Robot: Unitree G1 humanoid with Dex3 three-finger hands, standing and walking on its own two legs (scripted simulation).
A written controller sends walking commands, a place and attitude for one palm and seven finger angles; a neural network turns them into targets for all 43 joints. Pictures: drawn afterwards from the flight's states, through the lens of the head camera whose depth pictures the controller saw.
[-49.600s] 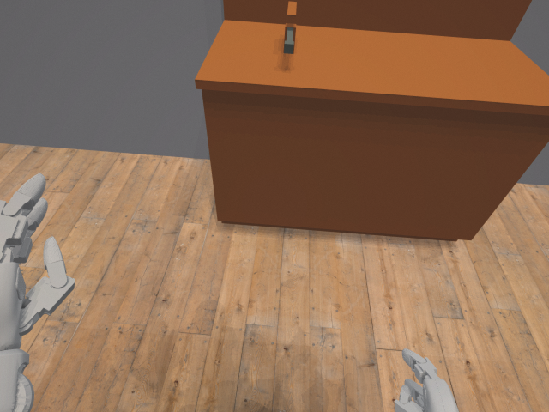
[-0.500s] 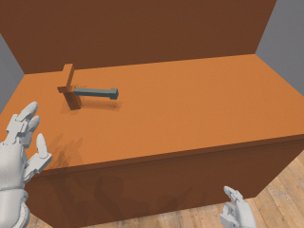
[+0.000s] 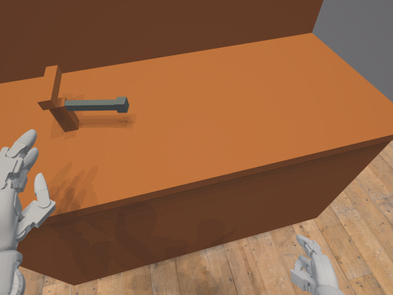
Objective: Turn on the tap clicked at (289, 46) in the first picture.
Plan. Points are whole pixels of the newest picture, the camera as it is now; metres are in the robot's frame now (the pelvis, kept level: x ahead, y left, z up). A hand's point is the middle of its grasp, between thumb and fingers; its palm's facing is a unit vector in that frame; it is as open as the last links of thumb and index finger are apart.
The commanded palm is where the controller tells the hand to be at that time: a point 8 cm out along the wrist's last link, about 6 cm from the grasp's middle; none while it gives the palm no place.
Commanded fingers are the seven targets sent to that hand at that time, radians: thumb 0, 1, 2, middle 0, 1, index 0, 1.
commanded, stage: step back with the hand held close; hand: left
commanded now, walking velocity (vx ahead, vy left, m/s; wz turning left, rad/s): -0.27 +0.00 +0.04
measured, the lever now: (122, 104) +0.52 +0.23 +0.08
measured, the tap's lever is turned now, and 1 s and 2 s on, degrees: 75 75 75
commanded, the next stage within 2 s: stop stepping back and stand still in 1.18 s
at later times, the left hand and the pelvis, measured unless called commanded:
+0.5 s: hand (20, 258) +0.14 +0.25 +0.14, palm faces +0.39 -0.81 -0.44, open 7.4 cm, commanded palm +0.09 +0.29 +0.17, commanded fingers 0.00 0.90 0.90 -0.20 -0.30 -0.20 -0.30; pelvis -0.07 +0.01 -0.01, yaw +1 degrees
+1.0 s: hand out of the picture +0.07 +0.26 +0.16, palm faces +0.44 -0.77 -0.46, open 7.4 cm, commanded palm +0.01 +0.29 +0.17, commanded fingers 0.00 0.90 0.90 -0.20 -0.30 -0.20 -0.30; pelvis -0.13 +0.00 -0.02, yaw +5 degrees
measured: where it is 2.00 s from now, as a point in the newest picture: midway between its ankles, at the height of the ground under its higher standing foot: outside the picture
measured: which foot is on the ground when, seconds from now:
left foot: down 0.00-1.00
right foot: down 0.00-0.90, up 0.92-1.00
